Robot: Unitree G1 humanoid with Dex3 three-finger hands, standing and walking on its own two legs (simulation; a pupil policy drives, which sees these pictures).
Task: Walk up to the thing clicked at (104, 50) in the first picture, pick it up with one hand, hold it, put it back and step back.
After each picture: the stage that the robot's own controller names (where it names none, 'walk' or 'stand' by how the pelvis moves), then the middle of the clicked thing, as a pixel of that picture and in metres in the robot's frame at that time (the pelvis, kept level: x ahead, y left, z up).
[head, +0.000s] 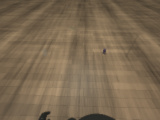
stand; (104, 51) +1.57 -0.31 -0.72
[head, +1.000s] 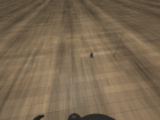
walk; (91, 55) +1.46 +0.10 -0.70
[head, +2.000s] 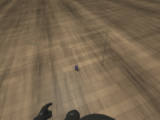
walk; (76, 67) +0.94 +0.30 -0.71
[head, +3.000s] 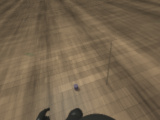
walk; (76, 87) +0.59 +0.26 -0.71
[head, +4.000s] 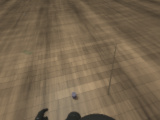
stand; (74, 95) +0.43 +0.22 -0.70
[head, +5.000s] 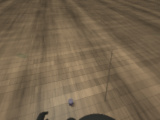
stand; (70, 102) +0.38 +0.21 -0.72
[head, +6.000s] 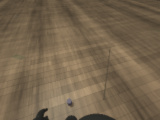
stand; (69, 102) +0.36 +0.24 -0.71
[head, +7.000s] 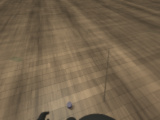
stand; (69, 105) +0.33 +0.22 -0.72
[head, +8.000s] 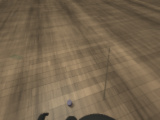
stand; (69, 103) +0.33 +0.23 -0.72
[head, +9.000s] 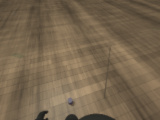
stand; (70, 101) +0.35 +0.22 -0.72
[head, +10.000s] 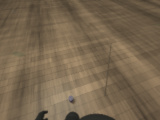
stand; (71, 99) +0.36 +0.22 -0.72
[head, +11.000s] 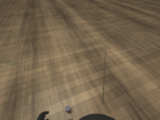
stand; (67, 109) +0.29 +0.23 -0.72
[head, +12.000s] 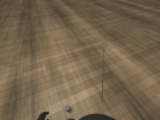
stand; (67, 108) +0.28 +0.25 -0.72
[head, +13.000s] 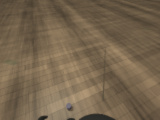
stand; (69, 106) +0.31 +0.23 -0.73
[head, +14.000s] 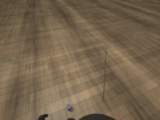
stand; (69, 107) +0.31 +0.22 -0.72
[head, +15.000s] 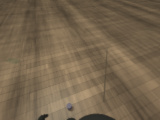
stand; (69, 106) +0.31 +0.22 -0.72
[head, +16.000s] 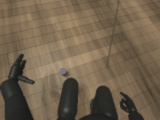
go down; (63, 72) +0.37 +0.25 -0.42
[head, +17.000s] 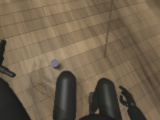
go down; (55, 64) +0.38 +0.30 -0.31
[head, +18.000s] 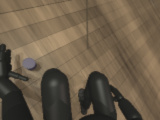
close in; (30, 64) +0.34 +0.33 -0.23
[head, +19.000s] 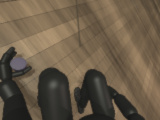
close; (19, 65) +0.33 +0.34 -0.21
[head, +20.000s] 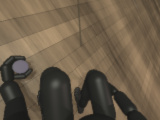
lift; (21, 67) +0.31 +0.33 -0.21
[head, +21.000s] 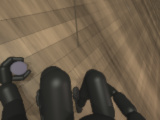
lift; (19, 69) +0.31 +0.33 -0.21
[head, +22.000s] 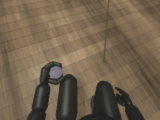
lift; (57, 74) +0.30 +0.24 -0.05
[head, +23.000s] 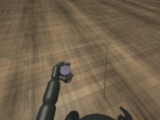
lift; (66, 74) +0.34 +0.17 +0.05
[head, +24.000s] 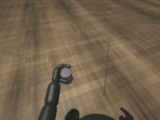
hold; (67, 76) +0.33 +0.17 +0.02
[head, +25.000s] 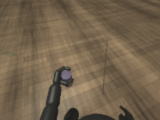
hold; (67, 79) +0.32 +0.16 -0.01
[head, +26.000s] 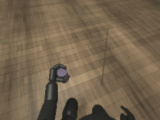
crouch; (63, 75) +0.34 +0.19 -0.05
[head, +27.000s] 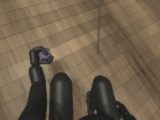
lower; (46, 57) +0.42 +0.29 -0.12
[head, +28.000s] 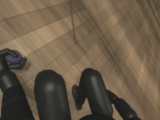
lower; (16, 60) +0.38 +0.33 -0.22
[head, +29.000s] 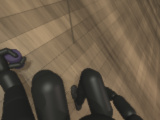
lower; (15, 59) +0.38 +0.33 -0.22
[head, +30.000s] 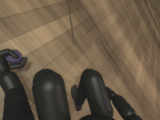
lower; (16, 60) +0.37 +0.33 -0.21
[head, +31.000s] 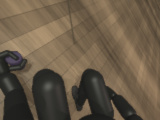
lower; (16, 61) +0.36 +0.34 -0.21
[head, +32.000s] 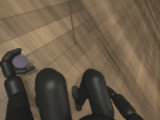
open; (20, 63) +0.35 +0.32 -0.22
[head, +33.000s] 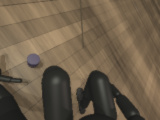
stand; (33, 61) +0.36 +0.31 -0.22
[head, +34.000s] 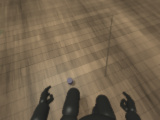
walk; (70, 81) +0.39 +0.21 -0.53
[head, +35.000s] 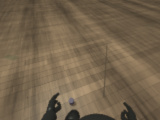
stand; (71, 101) +0.36 +0.19 -0.66
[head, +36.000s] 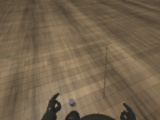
stand; (71, 102) +0.35 +0.19 -0.67
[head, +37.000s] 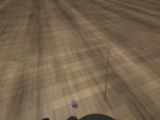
stand; (73, 103) +0.37 +0.18 -0.72
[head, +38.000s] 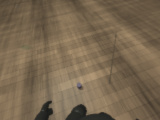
walk; (79, 85) +0.47 +0.19 -0.71
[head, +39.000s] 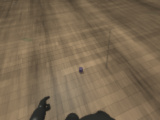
walk; (80, 70) +0.79 +0.13 -0.70
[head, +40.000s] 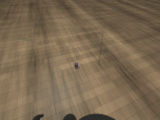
stand; (76, 65) +1.00 +0.22 -0.71
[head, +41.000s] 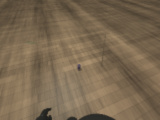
stand; (79, 67) +0.99 +0.20 -0.72
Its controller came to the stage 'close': yes
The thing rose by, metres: 0.71
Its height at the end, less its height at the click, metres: +0.00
